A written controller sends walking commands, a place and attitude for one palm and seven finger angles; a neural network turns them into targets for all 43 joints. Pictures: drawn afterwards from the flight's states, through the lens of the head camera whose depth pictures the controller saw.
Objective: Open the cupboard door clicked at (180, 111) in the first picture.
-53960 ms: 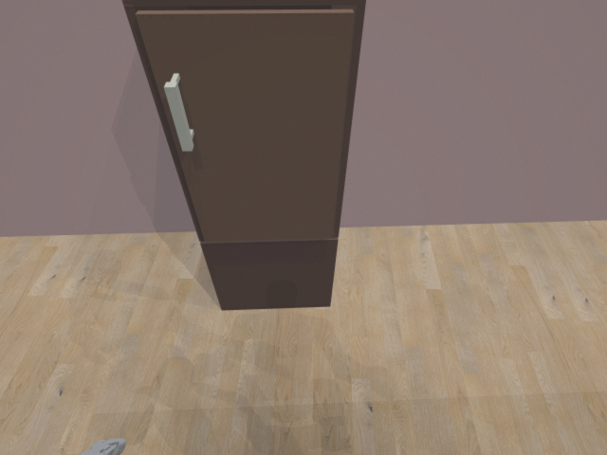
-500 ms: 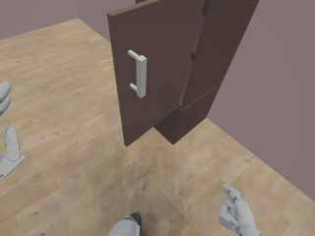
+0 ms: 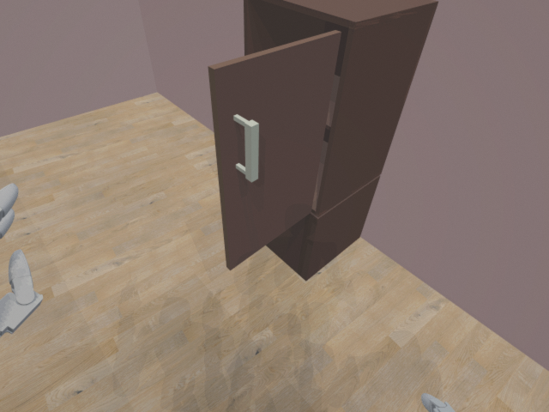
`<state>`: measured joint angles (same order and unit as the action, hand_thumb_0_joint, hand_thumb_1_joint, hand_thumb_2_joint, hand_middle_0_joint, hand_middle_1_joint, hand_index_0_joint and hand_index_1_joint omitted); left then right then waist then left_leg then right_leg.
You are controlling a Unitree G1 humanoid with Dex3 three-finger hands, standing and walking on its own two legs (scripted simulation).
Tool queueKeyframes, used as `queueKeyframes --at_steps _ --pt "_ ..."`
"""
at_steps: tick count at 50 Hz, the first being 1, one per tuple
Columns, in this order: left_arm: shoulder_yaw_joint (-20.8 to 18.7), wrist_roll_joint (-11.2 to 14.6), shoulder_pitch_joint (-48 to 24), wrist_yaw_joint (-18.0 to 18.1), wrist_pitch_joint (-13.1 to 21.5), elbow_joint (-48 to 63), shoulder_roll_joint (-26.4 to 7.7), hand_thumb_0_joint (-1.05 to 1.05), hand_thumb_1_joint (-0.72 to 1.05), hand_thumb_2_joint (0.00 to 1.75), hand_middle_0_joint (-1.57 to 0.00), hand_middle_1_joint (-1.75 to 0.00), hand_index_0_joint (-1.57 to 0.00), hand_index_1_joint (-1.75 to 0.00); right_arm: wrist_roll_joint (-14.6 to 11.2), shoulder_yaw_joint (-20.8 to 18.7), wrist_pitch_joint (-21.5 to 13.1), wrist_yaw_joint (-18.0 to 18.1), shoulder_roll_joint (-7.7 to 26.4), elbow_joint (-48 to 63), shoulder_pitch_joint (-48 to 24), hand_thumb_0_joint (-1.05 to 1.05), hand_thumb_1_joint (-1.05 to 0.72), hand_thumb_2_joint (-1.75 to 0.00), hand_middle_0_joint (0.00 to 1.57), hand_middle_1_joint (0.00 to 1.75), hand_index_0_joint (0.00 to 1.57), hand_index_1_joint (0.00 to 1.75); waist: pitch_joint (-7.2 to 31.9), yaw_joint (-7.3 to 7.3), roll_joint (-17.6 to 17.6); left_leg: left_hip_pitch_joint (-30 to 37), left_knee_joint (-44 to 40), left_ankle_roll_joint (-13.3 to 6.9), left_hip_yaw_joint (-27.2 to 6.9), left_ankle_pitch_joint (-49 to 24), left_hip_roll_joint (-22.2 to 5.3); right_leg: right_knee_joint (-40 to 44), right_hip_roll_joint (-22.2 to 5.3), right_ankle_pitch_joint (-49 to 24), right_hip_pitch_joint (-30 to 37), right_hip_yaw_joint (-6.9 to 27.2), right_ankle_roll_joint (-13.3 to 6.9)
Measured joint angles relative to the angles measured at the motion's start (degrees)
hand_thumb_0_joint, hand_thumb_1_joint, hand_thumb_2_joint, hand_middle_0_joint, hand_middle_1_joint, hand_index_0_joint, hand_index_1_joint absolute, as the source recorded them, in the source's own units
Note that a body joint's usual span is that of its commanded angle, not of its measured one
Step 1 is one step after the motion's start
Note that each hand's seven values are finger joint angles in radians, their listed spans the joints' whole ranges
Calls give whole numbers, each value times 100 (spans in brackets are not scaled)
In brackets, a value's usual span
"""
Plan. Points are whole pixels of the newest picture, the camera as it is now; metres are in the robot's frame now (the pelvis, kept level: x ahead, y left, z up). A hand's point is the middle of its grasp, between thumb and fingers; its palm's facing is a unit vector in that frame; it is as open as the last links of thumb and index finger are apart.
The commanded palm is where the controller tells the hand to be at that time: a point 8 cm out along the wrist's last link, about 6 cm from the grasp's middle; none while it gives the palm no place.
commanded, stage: stop stepping back and stand still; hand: left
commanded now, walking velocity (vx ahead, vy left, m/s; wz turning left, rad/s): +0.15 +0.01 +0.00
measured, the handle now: (245, 148) +0.60 +0.12 +0.08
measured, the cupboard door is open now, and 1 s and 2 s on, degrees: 92 92 92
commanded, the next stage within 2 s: let the arm hang, fingers relaxed in 1.08 s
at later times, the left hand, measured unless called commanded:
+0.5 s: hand (21, 309) +0.17 +0.29 +0.15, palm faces +0.47 -0.72 -0.51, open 7.4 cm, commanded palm +0.12 +0.32 +0.17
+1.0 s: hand (20, 292) +0.20 +0.31 +0.14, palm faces +0.42 -0.77 -0.48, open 7.4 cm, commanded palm +0.14 +0.35 +0.17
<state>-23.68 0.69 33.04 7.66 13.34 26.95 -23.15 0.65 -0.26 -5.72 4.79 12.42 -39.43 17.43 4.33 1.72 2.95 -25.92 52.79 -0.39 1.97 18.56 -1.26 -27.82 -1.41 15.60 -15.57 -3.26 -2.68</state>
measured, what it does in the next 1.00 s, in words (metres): steps on the spot: left foot, then right foot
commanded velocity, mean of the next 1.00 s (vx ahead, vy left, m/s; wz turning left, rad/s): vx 0.03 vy -0.01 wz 0.00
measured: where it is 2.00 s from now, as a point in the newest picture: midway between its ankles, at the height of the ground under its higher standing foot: outside the picture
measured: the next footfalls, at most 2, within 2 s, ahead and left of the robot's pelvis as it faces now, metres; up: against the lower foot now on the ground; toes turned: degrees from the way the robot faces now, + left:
left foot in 0.10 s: +0.01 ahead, +0.16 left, +0.00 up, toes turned +5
right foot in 0.28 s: +0.07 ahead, -0.06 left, +0.00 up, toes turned -3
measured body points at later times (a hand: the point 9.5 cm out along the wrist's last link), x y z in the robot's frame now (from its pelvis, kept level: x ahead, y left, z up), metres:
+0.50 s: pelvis -0.01 +0.01 -0.01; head +0.00 +0.00 +0.44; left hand +0.14 +0.32 +0.18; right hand +0.15 -0.22 -0.11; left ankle -0.01 +0.13 -0.71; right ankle +0.03 -0.06 -0.74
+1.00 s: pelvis +0.01 +0.04 +0.00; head +0.03 +0.04 +0.45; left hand +0.17 +0.35 +0.17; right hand +0.19 -0.17 -0.09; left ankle +0.02 +0.14 -0.74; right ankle +0.03 -0.06 -0.74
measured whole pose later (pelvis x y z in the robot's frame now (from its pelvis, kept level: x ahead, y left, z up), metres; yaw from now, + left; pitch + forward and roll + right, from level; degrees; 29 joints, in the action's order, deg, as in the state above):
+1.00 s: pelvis +0.01 +0.04 +0.00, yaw +2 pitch -1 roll +0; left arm -22.0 2.2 32.1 7.8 10.5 24.9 -21.9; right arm -0.3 1.8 -6.3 3.4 10.6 -34.7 11.1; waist -2.9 0.8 -0.7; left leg -12.6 26.3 -2.0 4.7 13.1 -0.1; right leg -25.0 -0.1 11.7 -12.6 -4.8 -1.2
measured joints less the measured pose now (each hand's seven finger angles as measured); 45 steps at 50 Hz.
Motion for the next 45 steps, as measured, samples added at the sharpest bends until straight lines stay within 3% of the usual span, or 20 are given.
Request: queueKeyframes --at_steps 3,5,9,11,13,14,17,19,21,23,26,30,34,39,45 --pt "24 -12 -543 142 -76 -387 88 1 89 90 -21 -30 -22 -30 -4 -37 -128 124 114 20 -27 1 -90 -90 21 30 20 30 -43 -58 -86 839 -1412 -123 113 167 -118 -101 -105 -145 -124 -123 50" --pt "41 29 -712 203 -126 -399 162 1 89 90 -21 -30 -21 -30 1 -68 -227 165 236 146 -97 1 -90 -90 20 30 20 30 -141 -168 -269 1358 -2343 -218 1 114 -163 -471 -86 -159 -325 -197 137" --pt "-57 35 -565 172 -170 -378 57 1 89 90 -21 -30 -21 -30 -12 -25 -274 55 -114 147 -309 1 -91 -90 20 30 20 30 -396 -314 -14 1412 -2239 112 56 -162 1 -1618 -19 781 -669 68 270" --pt "-77 18 -345 129 -206 -228 -15 1 89 90 -21 -30 -21 -30 -9 53 -324 -29 -273 190 -261 1 -91 -90 20 30 20 30 -421 -366 -27 1448 -2287 176 0 -187 -45 -1641 73 805 -648 -63 302" --pt "-80 7 -159 110 -205 -18 -77 1 89 90 -21 -30 -21 -30 -16 136 -358 -98 -352 241 -212 1 -90 -90 20 30 20 30 -481 -331 -90 1421 -2195 229 -37 -138 -107 -1150 139 582 -424 -221 319" --pt "-101 6 -79 107 -182 88 -132 1 89 90 -21 -30 -21 -30 -17 172 -360 -124 -371 268 -198 1 -90 -90 20 30 20 30 -510 -295 -110 1361 -2055 254 -40 -63 -123 -805 159 419 -267 -258 286" --pt "-74 -10 -85 75 -103 199 -157 1 89 90 -21 -30 -21 -30 -32 160 -252 -169 -312 176 -329 1 -90 -90 21 30 20 30 -660 -194 -328 918 -1007 83 -167 510 -151 -733 275 -105 -266 -369 -167" --pt "-19 2 -201 55 -54 97 -76 1 89 90 -21 -30 -22 -30 -51 103 -153 -185 -240 33 -424 1 -90 -90 21 30 20 30 -692 -126 -382 530 -62 38 -197 631 -15 -623 263 -89 -206 -372 -243" --pt "-43 31 -188 54 -4 -78 29 1 89 90 -21 -30 -22 -30 -59 77 -71 -183 -165 -22 -479 1 -90 -90 21 30 20 30 -670 -107 -394 327 293 60 -103 420 53 -388 241 -186 -105 -318 -214" --pt "-83 56 -127 62 10 -264 85 1 89 90 -21 -30 -22 -30 -69 68 -32 -149 -111 13 -493 1 -90 -90 21 30 20 30 -638 -139 -373 328 39 67 20 215 58 -163 211 -302 -4 -275 -182" --pt "-58 74 -112 90 -41 -402 101 1 89 90 -21 -30 -22 -30 -70 50 -65 -79 -40 111 -466 1 -90 -90 21 30 20 30 -634 -168 -303 624 -992 7 147 71 22 39 184 -378 122 -281 -147" --pt "114 80 -178 119 -104 -197 190 1 89 90 -21 -30 -21 -30 -27 -27 -161 -17 126 243 -435 1 -90 -90 20 30 20 30 -703 -145 -344 1188 -2365 -76 56 -477 -48 -27 272 -296 183 -379 -58" --pt "127 30 -268 120 -126 29 127 1 89 90 -21 -30 -21 -30 -37 -30 -157 -24 72 322 -508 1 -91 -90 20 30 20 30 -786 -14 -108 1308 -2454 -76 203 -538 64 -49 158 -257 223 -226 84" --pt "-62 37 -282 122 -64 87 -54 1 89 90 -21 -30 -21 -30 -76 51 -219 -86 -53 495 -624 1 -91 -90 20 30 20 30 -802 -65 -178 1319 -2543 -108 219 -543 107 63 126 -301 246 -207 84" --pt "9 142 -116 58 -142 -109 8 1 89 90 -21 -30 -21 -30 -111 169 -132 -159 -181 517 -716 1 -90 -90 20 30 20 30 -735 -119 -357 1317 -2593 -134 266 -529 96 220 146 -370 275 -158 125"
